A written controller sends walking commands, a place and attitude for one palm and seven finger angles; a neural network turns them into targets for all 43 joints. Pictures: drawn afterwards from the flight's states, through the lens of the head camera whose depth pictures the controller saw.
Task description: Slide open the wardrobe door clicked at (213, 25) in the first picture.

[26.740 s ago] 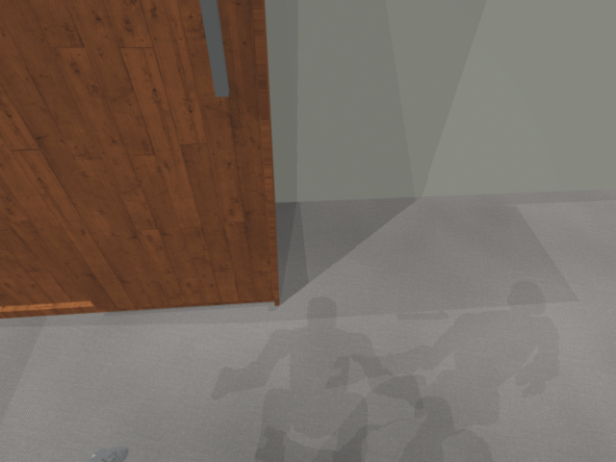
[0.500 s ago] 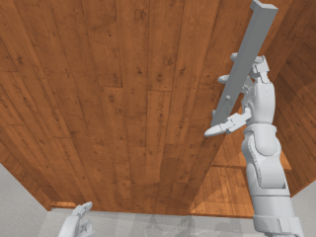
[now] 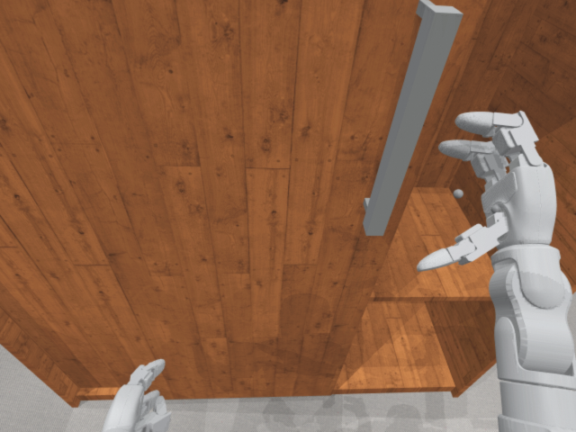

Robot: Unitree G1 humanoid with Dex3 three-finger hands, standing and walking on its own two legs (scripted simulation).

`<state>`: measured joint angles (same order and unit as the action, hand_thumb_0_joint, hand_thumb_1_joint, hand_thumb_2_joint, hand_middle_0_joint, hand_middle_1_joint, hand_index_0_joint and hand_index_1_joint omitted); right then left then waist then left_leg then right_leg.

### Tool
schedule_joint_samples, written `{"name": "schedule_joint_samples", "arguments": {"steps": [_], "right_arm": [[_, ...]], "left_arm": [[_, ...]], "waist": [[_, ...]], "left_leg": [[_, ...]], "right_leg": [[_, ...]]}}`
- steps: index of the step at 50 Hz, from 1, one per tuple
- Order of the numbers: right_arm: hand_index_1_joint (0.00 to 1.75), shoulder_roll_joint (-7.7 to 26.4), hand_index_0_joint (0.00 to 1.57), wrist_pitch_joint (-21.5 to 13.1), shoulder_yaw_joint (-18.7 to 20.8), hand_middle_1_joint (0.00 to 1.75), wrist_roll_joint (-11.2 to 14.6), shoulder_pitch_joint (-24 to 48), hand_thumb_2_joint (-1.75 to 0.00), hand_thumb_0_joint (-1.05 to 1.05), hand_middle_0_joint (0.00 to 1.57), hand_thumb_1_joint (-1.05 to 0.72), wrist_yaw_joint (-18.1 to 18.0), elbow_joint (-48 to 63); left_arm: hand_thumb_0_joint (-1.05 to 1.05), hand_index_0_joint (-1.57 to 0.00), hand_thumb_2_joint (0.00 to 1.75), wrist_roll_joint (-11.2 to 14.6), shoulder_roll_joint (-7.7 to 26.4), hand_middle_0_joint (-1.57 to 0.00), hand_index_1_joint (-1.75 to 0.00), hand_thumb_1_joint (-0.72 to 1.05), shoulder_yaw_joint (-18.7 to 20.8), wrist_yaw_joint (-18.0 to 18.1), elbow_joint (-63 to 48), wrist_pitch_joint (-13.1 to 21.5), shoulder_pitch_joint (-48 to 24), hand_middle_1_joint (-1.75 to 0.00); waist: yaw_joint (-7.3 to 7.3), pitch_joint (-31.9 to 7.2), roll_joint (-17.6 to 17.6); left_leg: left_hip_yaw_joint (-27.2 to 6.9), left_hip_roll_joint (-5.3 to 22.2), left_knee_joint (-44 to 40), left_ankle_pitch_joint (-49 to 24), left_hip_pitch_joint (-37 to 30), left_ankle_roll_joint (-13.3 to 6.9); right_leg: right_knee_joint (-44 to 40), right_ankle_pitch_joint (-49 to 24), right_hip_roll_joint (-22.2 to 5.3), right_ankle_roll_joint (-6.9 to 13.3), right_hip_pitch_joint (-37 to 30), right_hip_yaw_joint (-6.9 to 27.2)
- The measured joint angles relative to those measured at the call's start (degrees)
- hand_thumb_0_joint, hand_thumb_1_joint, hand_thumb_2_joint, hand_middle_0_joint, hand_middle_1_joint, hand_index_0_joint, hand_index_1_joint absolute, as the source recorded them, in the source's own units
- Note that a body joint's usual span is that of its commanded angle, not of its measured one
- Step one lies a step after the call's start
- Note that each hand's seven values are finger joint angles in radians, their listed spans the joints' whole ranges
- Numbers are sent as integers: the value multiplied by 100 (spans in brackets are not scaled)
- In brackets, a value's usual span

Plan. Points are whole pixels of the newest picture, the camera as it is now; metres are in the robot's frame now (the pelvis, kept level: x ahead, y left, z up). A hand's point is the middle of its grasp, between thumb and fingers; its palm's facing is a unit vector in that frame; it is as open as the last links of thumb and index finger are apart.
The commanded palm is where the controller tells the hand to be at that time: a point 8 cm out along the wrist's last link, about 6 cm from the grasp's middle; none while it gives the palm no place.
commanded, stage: slip the hand off the handle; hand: right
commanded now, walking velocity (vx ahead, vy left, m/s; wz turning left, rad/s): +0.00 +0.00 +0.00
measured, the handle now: (395, 136) +0.39 -0.11 +0.26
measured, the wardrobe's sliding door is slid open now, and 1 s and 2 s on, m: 0.43 0.43 0.43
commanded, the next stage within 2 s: draw the hand back to the body in 0.62 s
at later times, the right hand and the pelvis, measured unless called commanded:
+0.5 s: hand (474, 251) +0.23 -0.16 +0.24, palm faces +0.06 +0.99 -0.14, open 14.7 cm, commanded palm +0.21 -0.21 +0.22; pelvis -0.02 +0.00 +0.00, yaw +0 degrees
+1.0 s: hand (485, 283) +0.21 -0.17 +0.21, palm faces -0.01 +0.99 -0.13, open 14.7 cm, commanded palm +0.19 -0.23 +0.21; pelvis -0.01 +0.00 +0.00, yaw +0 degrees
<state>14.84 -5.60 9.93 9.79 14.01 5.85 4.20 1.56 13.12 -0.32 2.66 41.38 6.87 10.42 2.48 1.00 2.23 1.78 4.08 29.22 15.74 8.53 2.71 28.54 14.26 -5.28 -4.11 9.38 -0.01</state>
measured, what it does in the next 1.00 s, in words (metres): stands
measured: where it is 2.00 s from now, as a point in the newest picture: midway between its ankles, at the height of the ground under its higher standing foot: outside the picture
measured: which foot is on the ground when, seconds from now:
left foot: down 0.00-1.00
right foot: down 0.00-1.00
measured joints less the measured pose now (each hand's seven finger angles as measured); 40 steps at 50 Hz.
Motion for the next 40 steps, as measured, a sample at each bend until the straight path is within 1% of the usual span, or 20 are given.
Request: {"name": "schedule_joint_samples", "arguments": {"steps": [4, 7, 11, 16, 20, 26, 34, 38, 39, 40], "right_arm": [[115, -24, 25, -98, 105, 115, 87, -194, -20, -1, 25, 56, 47, 113], [115, -65, 26, -166, 73, 115, 111, -458, -20, -1, 25, 56, 71, 326], [115, -92, 26, -143, 12, 115, 120, -758, -20, -1, 25, 56, 63, 593], [115, -131, 26, -113, -85, 115, 75, -962, -20, -1, 25, 56, -55, 864], [115, -107, 26, -133, -123, 115, 58, -1108, -20, -1, 25, 56, -55, 1055], [115, -103, 26, -79, -130, 115, 131, -1398, -20, -1, 25, 56, 1, 1353], [115, -76, 26, -87, -63, 115, 248, -2074, -20, -1, 25, 56, 103, 1916], [115, -103, 26, -116, -64, 115, 260, -2025, -20, -1, 25, 56, 98, 1890], [115, -102, 26, -13, -73, 115, 238, -1990, -20, -1, 25, 56, 114, 1888], [115, -83, 26, 217, -84, 115, 229, -1969, -20, -1, 25, 56, 140, 1917]], "left_arm": [[2, -20, 90, 10, -33, -20, -30, 90, -19, -39, -91, 119, 44, -30], [2, -20, 90, 24, -45, -20, -30, 90, -45, -62, -148, 189, 93, -30], [2, -20, 90, 28, -48, -20, -30, 90, -88, -56, -164, 233, 93, -30], [2, -20, 90, 23, -36, -20, -30, 90, -116, -43, -164, 314, 36, -30], [2, -20, 90, 3, -39, -20, -30, 90, -147, -41, -160, 368, -35, -30], [2, -20, 90, 14, -37, -20, -30, 90, -178, -47, -222, 427, -78, -30], [2, -20, 90, -5, -24, -20, -30, 90, -216, -69, -295, 498, -74, -30], [2, -20, 90, 2, 10, -20, -30, 90, -204, -44, -243, 554, -86, -30], [2, -20, 90, 22, 17, -20, -30, 90, -204, -35, -227, 552, -89, -30], [2, -20, 90, 52, 27, -20, -30, 90, -209, -19, -223, 527, -91, -30]], "waist": [[-44, -56, 27], [-52, -83, 35], [-27, -65, 23], [31, 0, 22], [48, 11, 24], [67, 4, 60], [88, -38, 91], [142, 9, 105], [170, 12, 105], [195, 12, 111]], "left_leg": [[-62, 3, 29, -29, 51, 9], [-92, 11, 72, -22, 51, 20], [-104, 15, 134, -13, 46, 21], [-81, 15, 190, -24, 63, 12], [-64, 13, 221, -33, 93, 4], [-44, 5, 250, -25, 93, -8], [-8, -8, 324, 49, 77, -20], [60, -9, 357, 83, 57, -28], [59, -8, 361, 87, 58, -30], [53, -7, 352, 87, 45, -30]], "right_leg": [[0, -21, 4, 4, 7, -57], [26, -14, 10, 11, -11, -82], [75, -12, 15, 17, -25, -86], [137, -30, 17, 17, 9, -51], [161, -49, 17, 18, 44, -27], [181, -52, 11, 7, 50, -2], [251, 6, -5, -7, 51, 39], [327, 39, -5, -11, 86, 113], [325, 41, -4, -11, 82, 113], [304, 38, -2, -10, 60, 105]]}}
